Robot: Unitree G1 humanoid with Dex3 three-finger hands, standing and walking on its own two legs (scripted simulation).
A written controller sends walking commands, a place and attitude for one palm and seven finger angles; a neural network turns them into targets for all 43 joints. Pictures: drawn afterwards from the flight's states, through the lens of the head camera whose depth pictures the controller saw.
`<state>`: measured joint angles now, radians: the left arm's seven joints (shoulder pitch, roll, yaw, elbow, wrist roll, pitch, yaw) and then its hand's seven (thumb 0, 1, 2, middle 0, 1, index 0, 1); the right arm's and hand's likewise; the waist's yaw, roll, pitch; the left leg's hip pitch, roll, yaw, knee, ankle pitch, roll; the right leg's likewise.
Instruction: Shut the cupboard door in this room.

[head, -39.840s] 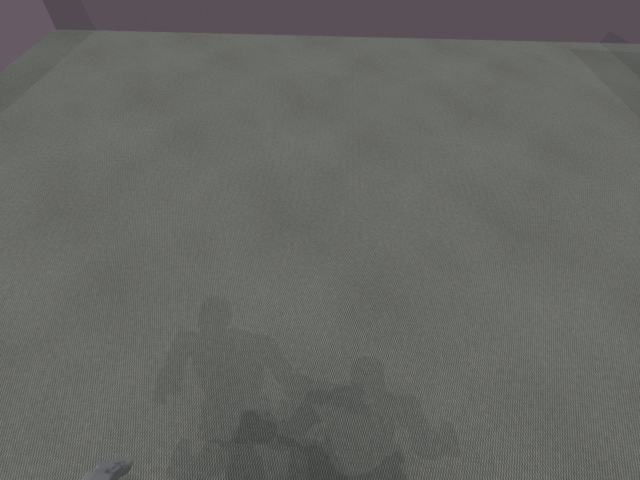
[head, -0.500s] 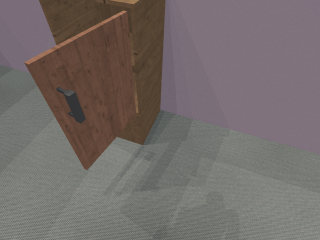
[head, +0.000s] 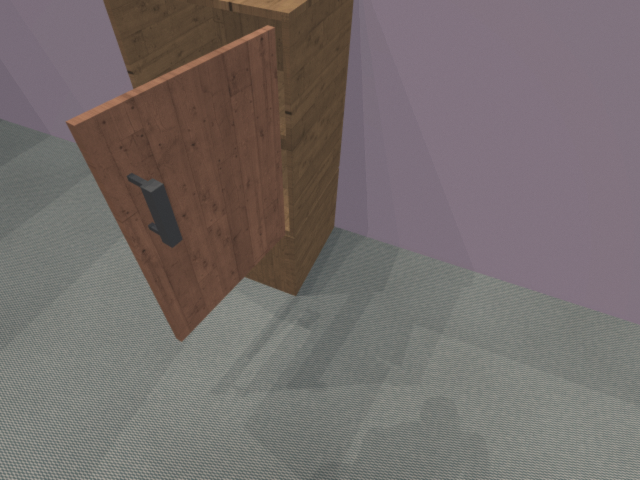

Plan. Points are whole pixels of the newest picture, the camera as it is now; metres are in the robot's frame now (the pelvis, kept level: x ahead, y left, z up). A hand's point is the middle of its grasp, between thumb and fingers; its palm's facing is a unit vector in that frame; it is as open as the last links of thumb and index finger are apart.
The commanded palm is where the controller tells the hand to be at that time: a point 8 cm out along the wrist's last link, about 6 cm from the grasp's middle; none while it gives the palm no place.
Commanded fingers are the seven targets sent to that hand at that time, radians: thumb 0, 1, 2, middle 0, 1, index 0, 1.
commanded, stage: shuffle to correct the standing spot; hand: left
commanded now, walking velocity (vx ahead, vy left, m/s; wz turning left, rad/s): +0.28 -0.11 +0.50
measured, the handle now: (153, 210) +0.50 +0.31 +0.02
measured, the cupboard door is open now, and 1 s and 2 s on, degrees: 80 80 80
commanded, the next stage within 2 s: come to a stop and stand still in 1.76 s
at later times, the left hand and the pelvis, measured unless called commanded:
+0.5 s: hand (191, 440) +0.21 +0.20 -0.16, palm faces +0.24 -0.96 -0.15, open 7.4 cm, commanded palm none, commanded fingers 0.00 0.90 0.90 -0.20 -0.30 -0.20 -0.30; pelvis +0.15 +0.01 +0.01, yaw +15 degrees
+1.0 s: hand (267, 424) +0.24 +0.09 -0.17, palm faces +0.57 -0.79 -0.21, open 7.3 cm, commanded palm none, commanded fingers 0.00 0.90 0.90 -0.20 -0.30 -0.20 -0.30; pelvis +0.34 -0.06 +0.01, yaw +34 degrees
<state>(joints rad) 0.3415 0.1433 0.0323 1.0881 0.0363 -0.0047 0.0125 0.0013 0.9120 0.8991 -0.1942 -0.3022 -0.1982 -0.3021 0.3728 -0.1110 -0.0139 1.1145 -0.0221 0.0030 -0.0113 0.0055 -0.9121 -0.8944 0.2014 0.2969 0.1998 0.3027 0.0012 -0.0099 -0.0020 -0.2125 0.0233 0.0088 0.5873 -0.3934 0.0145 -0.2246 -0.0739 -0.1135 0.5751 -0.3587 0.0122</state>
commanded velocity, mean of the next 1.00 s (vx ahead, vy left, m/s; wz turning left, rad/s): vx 0.19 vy -0.18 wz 0.50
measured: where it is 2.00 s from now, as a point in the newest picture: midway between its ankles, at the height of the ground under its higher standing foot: (393, 410)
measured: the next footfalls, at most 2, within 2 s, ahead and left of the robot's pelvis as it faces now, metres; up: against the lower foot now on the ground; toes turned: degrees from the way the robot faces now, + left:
left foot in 0.18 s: +0.08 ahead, +0.11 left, +0.00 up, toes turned +12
right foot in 0.64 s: +0.40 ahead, -0.08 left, +0.00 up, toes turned +15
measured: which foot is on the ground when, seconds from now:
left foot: down 0.00-0.00, up 0.02-0.16, down 0.18-0.64, up 0.66-1.00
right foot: down 0.00-0.18, up 0.20-0.62, down 0.64-1.00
